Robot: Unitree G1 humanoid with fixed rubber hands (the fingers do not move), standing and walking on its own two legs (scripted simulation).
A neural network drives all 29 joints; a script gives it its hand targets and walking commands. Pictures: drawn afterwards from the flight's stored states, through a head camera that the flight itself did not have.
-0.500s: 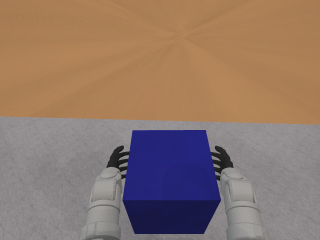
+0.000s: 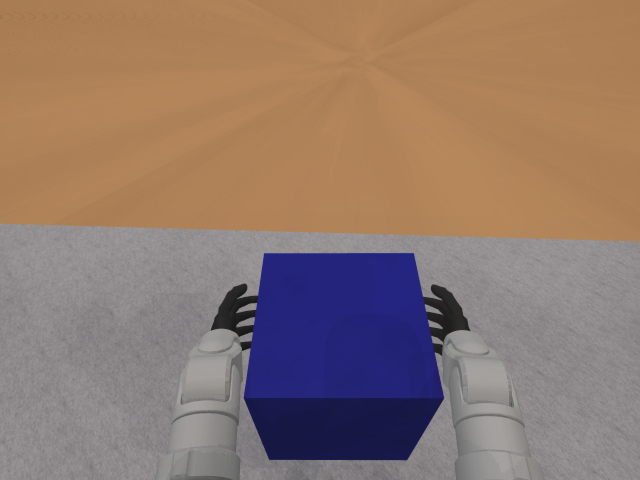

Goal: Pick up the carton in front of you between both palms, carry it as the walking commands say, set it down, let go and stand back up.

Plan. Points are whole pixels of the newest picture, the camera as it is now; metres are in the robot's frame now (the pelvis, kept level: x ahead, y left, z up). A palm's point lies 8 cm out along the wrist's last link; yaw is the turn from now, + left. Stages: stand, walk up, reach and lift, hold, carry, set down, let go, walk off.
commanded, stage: reach and lift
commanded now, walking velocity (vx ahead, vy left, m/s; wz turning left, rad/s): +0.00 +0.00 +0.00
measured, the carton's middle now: (338, 360) +0.31 +0.00 -0.05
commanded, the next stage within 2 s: hold in 0.38 s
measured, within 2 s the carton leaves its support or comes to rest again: neither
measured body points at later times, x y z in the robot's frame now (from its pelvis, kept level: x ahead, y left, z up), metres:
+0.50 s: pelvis +0.00 +0.00 +0.00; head -0.03 +0.00 +0.45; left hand +0.30 +0.15 +0.04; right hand +0.30 -0.15 +0.04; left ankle +0.02 +0.13 -0.74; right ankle +0.01 -0.13 -0.74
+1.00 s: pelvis -0.01 +0.00 +0.00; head -0.05 +0.00 +0.45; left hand +0.30 +0.15 +0.04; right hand +0.30 -0.15 +0.04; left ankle +0.02 +0.13 -0.74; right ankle +0.01 -0.13 -0.74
